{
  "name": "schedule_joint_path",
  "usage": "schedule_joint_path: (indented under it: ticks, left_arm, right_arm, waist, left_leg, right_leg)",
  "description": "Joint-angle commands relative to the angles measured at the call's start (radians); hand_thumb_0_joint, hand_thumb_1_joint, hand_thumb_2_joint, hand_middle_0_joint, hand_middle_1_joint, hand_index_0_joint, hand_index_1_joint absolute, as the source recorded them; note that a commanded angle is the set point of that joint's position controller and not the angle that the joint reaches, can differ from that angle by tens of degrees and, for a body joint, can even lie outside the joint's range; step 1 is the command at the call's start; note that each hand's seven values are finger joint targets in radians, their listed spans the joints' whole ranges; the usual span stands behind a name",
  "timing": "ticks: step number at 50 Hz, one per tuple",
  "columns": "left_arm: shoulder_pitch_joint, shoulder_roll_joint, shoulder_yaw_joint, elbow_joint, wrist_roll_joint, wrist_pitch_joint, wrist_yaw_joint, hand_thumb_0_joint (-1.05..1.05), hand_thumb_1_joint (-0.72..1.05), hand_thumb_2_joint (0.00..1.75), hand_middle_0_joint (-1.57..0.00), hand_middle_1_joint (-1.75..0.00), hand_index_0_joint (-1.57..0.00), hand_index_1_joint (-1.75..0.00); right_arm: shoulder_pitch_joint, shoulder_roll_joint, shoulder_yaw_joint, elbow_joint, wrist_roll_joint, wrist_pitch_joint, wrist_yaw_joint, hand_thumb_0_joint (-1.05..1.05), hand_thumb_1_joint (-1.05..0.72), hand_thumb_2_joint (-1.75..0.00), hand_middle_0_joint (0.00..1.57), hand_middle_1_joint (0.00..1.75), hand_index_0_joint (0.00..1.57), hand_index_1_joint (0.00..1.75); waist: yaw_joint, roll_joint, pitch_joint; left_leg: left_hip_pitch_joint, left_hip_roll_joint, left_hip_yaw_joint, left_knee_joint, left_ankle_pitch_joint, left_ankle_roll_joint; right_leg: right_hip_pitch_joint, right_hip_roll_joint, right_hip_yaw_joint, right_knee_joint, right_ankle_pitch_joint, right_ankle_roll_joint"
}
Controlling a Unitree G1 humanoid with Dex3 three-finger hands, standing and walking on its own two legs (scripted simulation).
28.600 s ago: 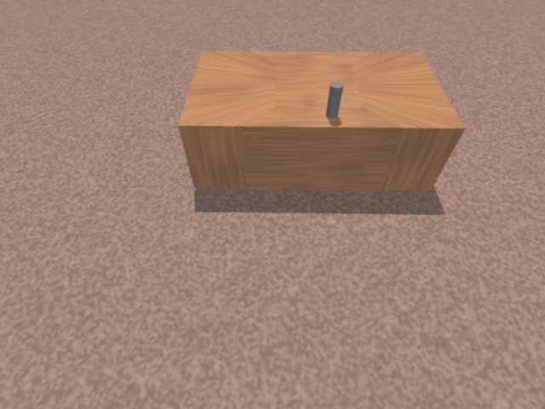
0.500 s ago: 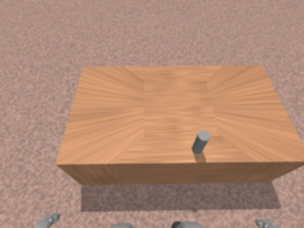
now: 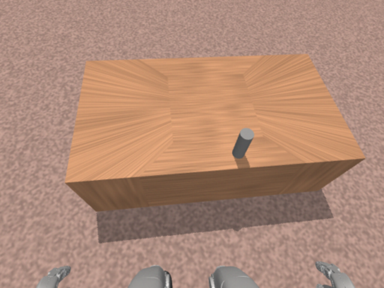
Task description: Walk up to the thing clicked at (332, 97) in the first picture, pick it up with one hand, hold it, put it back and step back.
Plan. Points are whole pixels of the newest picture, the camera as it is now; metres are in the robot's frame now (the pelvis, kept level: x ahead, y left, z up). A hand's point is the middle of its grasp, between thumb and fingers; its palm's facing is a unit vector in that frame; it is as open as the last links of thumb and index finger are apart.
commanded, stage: step back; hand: right
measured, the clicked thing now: (242, 144) +0.59 -0.20 -0.30
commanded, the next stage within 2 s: none
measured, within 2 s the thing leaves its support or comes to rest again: neither
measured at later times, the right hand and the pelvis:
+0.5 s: hand out of the picture -0.05 -0.28 -0.14, palm faces -0.12 +0.90 -0.43, open 7.4 cm; pelvis -0.14 -0.01 +0.00, yaw +4 degrees
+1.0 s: hand out of the picture -0.17 -0.34 -0.15, palm faces -0.08 +0.91 -0.40, open 7.4 cm; pelvis -0.29 -0.07 +0.00, yaw +2 degrees
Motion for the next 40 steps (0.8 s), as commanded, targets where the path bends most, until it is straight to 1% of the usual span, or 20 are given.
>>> schedule_joint_path:
  ticks: [1, 3, 4, 5, 6, 8, 10, 15, 19, 20, 21, 22, 23, 24, 26, 32, 36, 38, 39, 40]
  left_arm:
    - [0.082, 0.156, 0.062, -0.059, 0.009, -0.038, 0.003, 0.0, 0.9, 0.9, -0.2, -0.3, -0.2, -0.3]
    - [0.131, 0.194, 0.075, -0.045, 0.02, -0.047, 0.002, 0.0, 0.9, 0.9, -0.2, -0.3, -0.2, -0.3]
    - [0.115, 0.255, 0.092, -0.067, 0.022, -0.052, -0.002, 0.0, 0.9, 0.9, -0.2, -0.3, -0.2, -0.3]
    - [0.054, 0.324, 0.102, -0.088, 0.013, -0.05, -0.005, 0.0, 0.9, 0.9, -0.2, -0.3, -0.2, -0.3]
    - [0.003, 0.307, 0.098, -0.125, 0.021, -0.06, -0.003, 0.0, 0.9, 0.9, -0.2, -0.3, -0.2, -0.3]
    - [-0.078, 0.229, 0.076, -0.15, 0.004, -0.059, 0.01, 0.0, 0.9, 0.9, -0.2, -0.3, -0.2, -0.3]
    - [-0.08, 0.214, 0.078, -0.16, 0.01, -0.054, 0.013, 0.0, 0.9, 0.9, -0.2, -0.3, -0.2, -0.3]
    - [0.01, 0.204, 0.07, -0.169, 0.019, -0.044, 0.018, 0.0, 0.9, 0.9, -0.2, -0.3, -0.2, -0.3]
    - [-0.022, 0.227, 0.062, -0.184, 0.004, -0.023, 0.006, 0.0, 0.9, 0.9, -0.2, -0.3, -0.2, -0.3]
    - [0.006, 0.186, 0.05, -0.192, 0.002, -0.018, 0.003, 0.0, 0.9, 0.9, -0.2, -0.3, -0.2, -0.3]
    - [0.002, 0.15, 0.044, -0.204, -0.003, -0.021, 0.0, 0.0, 0.9, 0.9, -0.2, -0.3, -0.2, -0.3]
    - [-0.094, 0.198, 0.073, -0.211, 0.005, -0.022, 0.016, 0.0, 0.9, 0.9, -0.2, -0.3, -0.2, -0.3]
    - [-0.106, 0.205, 0.076, -0.191, 0.01, -0.018, 0.02, 0.0, 0.9, 0.9, -0.2, -0.3, -0.2, -0.3]
    - [-0.059, 0.185, 0.073, -0.173, -0.007, -0.017, 0.019, 0.0, 0.9, 0.9, -0.2, -0.3, -0.2, -0.3]
    - [0.023, 0.186, 0.077, -0.142, -0.013, -0.016, 0.015, 0.0, 0.9, 0.9, -0.2, -0.3, -0.2, -0.3]
    - [0.004, 0.172, 0.073, -0.152, 0.003, -0.022, 0.002, 0.0, 0.9, 0.9, -0.2, -0.3, -0.2, -0.3]
    - [0.081, 0.161, 0.066, -0.111, 0.001, -0.033, -0.007, 0.0, 0.9, 0.9, -0.2, -0.3, -0.2, -0.3]
    - [0.191, 0.153, 0.068, -0.059, 0.004, -0.04, -0.008, 0.0, 0.9, 0.9, -0.2, -0.3, -0.2, -0.3]
    - [0.196, 0.189, 0.079, -0.054, 0.015, -0.047, -0.006, 0.0, 0.9, 0.9, -0.2, -0.3, -0.2, -0.3]
    - [0.184, 0.267, 0.101, -0.07, 0.029, -0.052, -0.007, 0.0, 0.9, 0.9, -0.2, -0.3, -0.2, -0.3]
  right_arm:
    - [-0.005, -0.298, -0.079, -0.075, 0.005, -0.01, -0.01, 0.0, -0.9, -0.9, 0.2, 0.3, 0.2, 0.3]
    - [-0.028, -0.273, -0.067, -0.08, 0.013, -0.003, -0.005, 0.0, -0.9, -0.9, 0.2, 0.3, 0.2, 0.3]
    - [-0.035, -0.237, -0.058, -0.094, 0.018, -0.003, -0.001, 0.0, -0.9, -0.9, 0.2, 0.3, 0.2, 0.3]
    - [-0.063, -0.217, -0.059, -0.086, 0.021, 0.003, -0.012, 0.0, -0.9, -0.9, 0.2, 0.3, 0.2, 0.3]
    - [-0.034, -0.236, -0.066, -0.072, 0.015, 0.008, -0.014, 0.0, -0.9, -0.9, 0.2, 0.3, 0.2, 0.3]
    - [0.043, -0.238, -0.059, -0.04, 0.028, 0.005, -0.009, 0.0, -0.9, -0.9, 0.2, 0.3, 0.2, 0.3]
    - [0.074, -0.238, -0.051, -0.034, 0.029, -0.006, -0.015, 0.0, -0.9, -0.9, 0.2, 0.3, 0.2, 0.3]
    - [0.062, -0.219, -0.041, -0.058, 0.016, -0.014, -0.017, 0.0, -0.9, -0.9, 0.2, 0.3, 0.2, 0.3]
    - [0.171, -0.212, -0.058, -0.02, 0.0, -0.029, -0.007, 0.0, -0.9, -0.9, 0.2, 0.3, 0.2, 0.3]
    - [0.151, -0.253, -0.072, -0.03, -0.013, -0.035, -0.006, 0.0, -0.9, -0.9, 0.2, 0.3, 0.2, 0.3]
    - [0.109, -0.362, -0.094, -0.05, -0.02, -0.036, -0.001, 0.0, -0.9, -0.9, 0.2, 0.3, 0.2, 0.3]
    - [0.085, -0.425, -0.107, -0.068, -0.018, -0.033, 0.002, 0.0, -0.9, -0.9, 0.2, 0.3, 0.2, 0.3]
    - [0.059, -0.382, -0.102, -0.066, -0.018, -0.04, -0.006, 0.0, -0.9, -0.9, 0.2, 0.3, 0.2, 0.3]
    - [0.017, -0.329, -0.079, -0.069, -0.015, -0.042, -0.012, 0.0, -0.9, -0.9, 0.2, 0.3, 0.2, 0.3]
    - [-0.015, -0.294, -0.071, -0.083, -0.012, -0.042, -0.02, 0.0, -0.9, -0.9, 0.2, 0.3, 0.2, 0.3]
    - [0.066, -0.286, -0.082, -0.096, -0.01, -0.03, -0.022, 0.0, -0.9, -0.9, 0.2, 0.3, 0.2, 0.3]
    - [0.019, -0.316, -0.084, -0.121, -0.011, -0.015, -0.012, 0.0, -0.9, -0.9, 0.2, 0.3, 0.2, 0.3]
    - [-0.023, -0.325, -0.083, -0.128, -0.002, -0.001, -0.008, 0.0, -0.9, -0.9, 0.2, 0.3, 0.2, 0.3]
    - [-0.019, -0.292, -0.07, -0.131, 0.004, 0.004, -0.004, 0.0, -0.9, -0.9, 0.2, 0.3, 0.2, 0.3]
    - [-0.012, -0.233, -0.055, -0.147, 0.009, 0.006, -0.003, 0.0, -0.9, -0.9, 0.2, 0.3, 0.2, 0.3]
  waist:
    - [0.011, 0.176, -0.302]
    - [0.038, 0.076, -0.281]
    - [0.035, -0.082, -0.237]
    - [0.063, -0.249, -0.184]
    - [0.041, -0.201, -0.146]
    - [-0.008, -0.083, -0.161]
    - [-0.005, -0.094, -0.189]
    - [0.053, -0.141, -0.243]
    - [-0.006, -0.11, -0.284]
    - [0.007, -0.008, -0.281]
    - [0.011, 0.248, -0.261]
    - [-0.054, 0.274, -0.232]
    - [-0.038, 0.17, -0.214]
    - [0.005, 0.102, -0.228]
    - [0.044, 0.141, -0.208]
    - [-0.031, 0.182, -0.245]
    - [-0.007, 0.262, -0.306]
    - [0.051, 0.25, -0.342]
    - [0.053, 0.189, -0.327]
    - [0.045, -0.03, -0.271]
  left_leg:
    - [0.174, 0.259, -0.286, -0.103, 0.385, 0.132]
    - [-0.008, 0.192, -0.243, -0.044, 0.188, 0.056]
    - [-0.142, 0.045, -0.171, 0.088, -0.045, -0.015]
    - [-0.122, -0.103, -0.095, 0.358, -0.348, -0.051]
    - [-0.091, -0.091, -0.197, 0.524, -0.373, -0.056]
    - [-0.099, -0.118, -0.231, 0.59, -0.253, -0.05]
    - [-0.119, -0.129, -0.204, 0.586, -0.224, -0.066]
    - [-0.136, -0.068, -0.126, 0.24, -0.278, -0.071]
    - [0.103, -0.04, -0.06, -0.187, 0.04, -0.034]
    - [0.171, 0.067, -0.223, -0.236, 0.079, 0.003]
    - [0.198, 0.308, -0.547, -0.286, 0.211, 0.116]
    - [0.023, 0.428, -0.647, -0.306, 0.325, 0.259]
    - [0.004, 0.399, -0.575, -0.27, 0.404, 0.258]
    - [0.069, 0.313, -0.43, -0.212, 0.518, 0.207]
    - [0.09, 0.243, -0.315, -0.175, 0.536, 0.159]
    - [0.24, 0.254, -0.293, -0.133, 0.503, 0.203]
    - [0.171, 0.238, -0.274, -0.109, 0.376, 0.164]
    - [0.106, 0.215, -0.243, -0.05, 0.31, 0.117]
    - [-0.009, 0.166, -0.229, -0.013, 0.198, 0.062]
    - [-0.228, 0.02, -0.19, 0.144, -0.046, -0.008]
  right_leg:
    - [0.072, -0.028, -0.065, -0.26, 0.119, -0.034]
    - [0.187, -0.097, 0.04, -0.397, 0.256, -0.078]
    - [0.168, -0.244, 0.27, -0.466, 0.267, -0.166]
    - [-0.008, -0.422, 0.427, -0.563, 0.321, -0.319]
    - [-0.097, -0.451, 0.462, -0.561, 0.392, -0.34]
    - [-0.043, -0.316, 0.223, -0.481, 0.547, -0.265]
    - [0.028, -0.267, 0.136, -0.431, 0.57, -0.229]
    - [0.247, -0.298, 0.135, -0.359, 0.668, -0.233]
    - [0.139, -0.248, 0.09, -0.248, 0.533, -0.152]
    - [0.012, -0.188, 0.064, -0.188, 0.369, -0.098]
    - [-0.18, -0.018, -0.052, -0.006, 0.043, -0.033]
    - [-0.133, 0.017, 0.021, 0.214, -0.177, -0.012]
    - [-0.127, 0.03, 0.103, 0.357, -0.148, -0.019]
    - [-0.168, 0.055, 0.133, 0.416, -0.101, -0.027]
    - [-0.192, 0.058, 0.119, 0.464, -0.03, -0.024]
    - [-0.17, 0.016, 0.034, 0.194, -0.057, 0.03]
    - [-0.002, -0.028, -0.067, -0.124, 0.007, -0.001]
    - [0.143, -0.03, -0.113, -0.391, 0.188, -0.034]
    - [0.207, -0.061, -0.049, -0.409, 0.228, -0.052]
    - [0.232, -0.231, 0.243, -0.457, 0.179, -0.108]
